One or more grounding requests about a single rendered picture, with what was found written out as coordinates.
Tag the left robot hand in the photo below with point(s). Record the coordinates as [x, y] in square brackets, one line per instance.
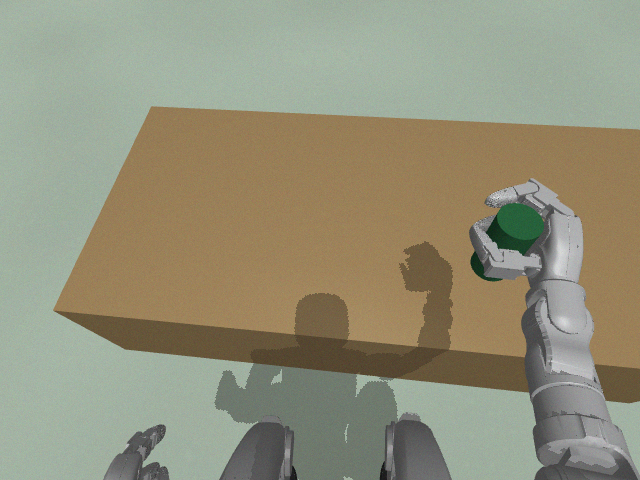
[128, 465]

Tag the can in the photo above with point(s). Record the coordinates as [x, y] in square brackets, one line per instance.
[515, 227]

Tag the right robot arm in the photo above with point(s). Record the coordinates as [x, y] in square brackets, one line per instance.
[574, 436]

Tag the right robot hand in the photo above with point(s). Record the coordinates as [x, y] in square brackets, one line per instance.
[556, 254]

